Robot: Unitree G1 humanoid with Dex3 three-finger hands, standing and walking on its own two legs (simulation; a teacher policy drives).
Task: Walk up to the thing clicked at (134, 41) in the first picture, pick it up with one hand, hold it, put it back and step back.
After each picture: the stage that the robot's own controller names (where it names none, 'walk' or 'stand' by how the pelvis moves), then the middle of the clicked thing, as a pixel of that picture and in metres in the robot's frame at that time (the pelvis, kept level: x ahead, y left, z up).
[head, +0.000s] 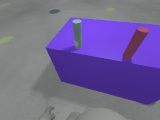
stand; (133, 45) +0.58 -0.25 +0.11
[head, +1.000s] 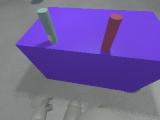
walk; (109, 35) +0.56 -0.05 +0.15
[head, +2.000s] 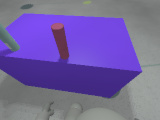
stand; (61, 43) +0.45 +0.26 +0.14
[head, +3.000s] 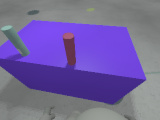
stand; (70, 51) +0.45 +0.21 +0.11
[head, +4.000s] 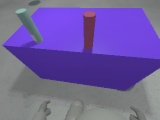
stand; (88, 33) +0.55 +0.09 +0.16
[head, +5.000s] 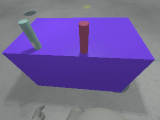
stand; (83, 39) +0.57 +0.11 +0.13
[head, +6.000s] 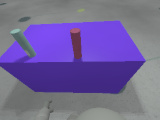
stand; (76, 45) +0.54 +0.14 +0.11
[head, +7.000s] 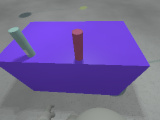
stand; (78, 46) +0.51 +0.14 +0.11
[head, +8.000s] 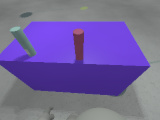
stand; (79, 46) +0.51 +0.14 +0.11
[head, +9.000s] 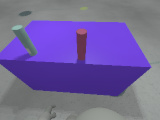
stand; (81, 46) +0.51 +0.12 +0.11
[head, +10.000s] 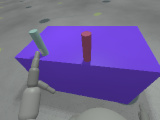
rise first; (86, 48) +0.52 +0.12 +0.11
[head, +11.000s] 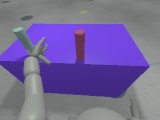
go down; (80, 46) +0.53 +0.11 +0.11
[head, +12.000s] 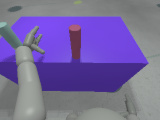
go down; (75, 44) +0.51 +0.12 +0.12
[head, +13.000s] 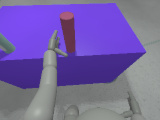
close in; (69, 36) +0.52 +0.13 +0.15
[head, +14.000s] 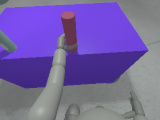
close; (70, 35) +0.51 +0.12 +0.16
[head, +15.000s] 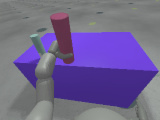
lift; (65, 43) +0.32 +0.17 +0.32
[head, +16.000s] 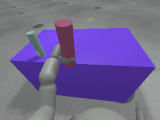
hold; (67, 47) +0.32 +0.16 +0.28
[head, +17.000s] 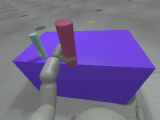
hold; (68, 47) +0.32 +0.15 +0.29
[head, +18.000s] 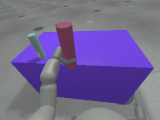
hold; (68, 49) +0.32 +0.16 +0.28
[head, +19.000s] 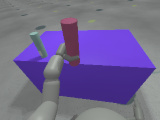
crouch; (72, 45) +0.34 +0.14 +0.29
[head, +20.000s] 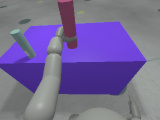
crouch; (69, 27) +0.47 +0.14 +0.30
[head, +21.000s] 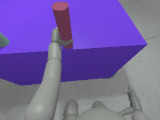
lower; (65, 30) +0.52 +0.13 +0.18
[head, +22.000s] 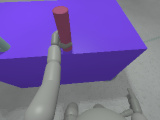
lower; (64, 33) +0.51 +0.14 +0.17
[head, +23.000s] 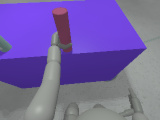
lower; (64, 34) +0.51 +0.14 +0.17
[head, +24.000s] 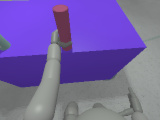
lower; (64, 32) +0.52 +0.14 +0.17
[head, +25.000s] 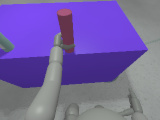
open; (67, 34) +0.51 +0.13 +0.16
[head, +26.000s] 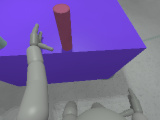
rise; (65, 32) +0.51 +0.14 +0.17
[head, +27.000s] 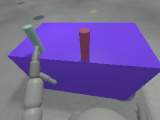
sink last; (84, 46) +0.50 +0.12 +0.14
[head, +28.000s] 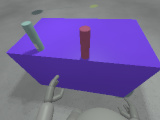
stand; (85, 44) +0.51 +0.12 +0.12
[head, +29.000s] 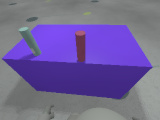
stand; (80, 47) +0.51 +0.13 +0.12
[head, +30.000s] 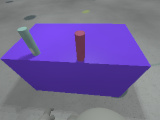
stand; (80, 47) +0.51 +0.13 +0.11
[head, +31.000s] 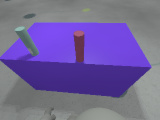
stand; (79, 48) +0.50 +0.13 +0.11
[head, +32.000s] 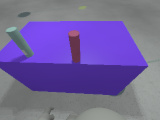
stand; (75, 48) +0.48 +0.16 +0.11
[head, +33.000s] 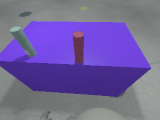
stand; (78, 49) +0.48 +0.13 +0.10
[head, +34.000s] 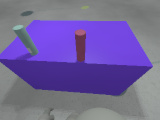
walk; (80, 47) +0.50 +0.13 +0.11
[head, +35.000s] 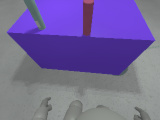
walk; (87, 19) +0.70 +0.12 +0.13
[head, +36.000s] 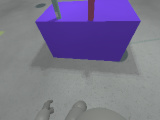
walk; (91, 8) +1.10 +0.11 +0.13
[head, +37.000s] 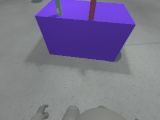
stand; (92, 8) +1.16 +0.10 +0.13
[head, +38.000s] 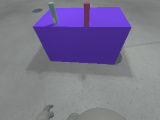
stand; (86, 15) +1.11 +0.15 +0.11
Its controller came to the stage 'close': yes
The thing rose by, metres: 0.19
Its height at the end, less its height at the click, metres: +0.00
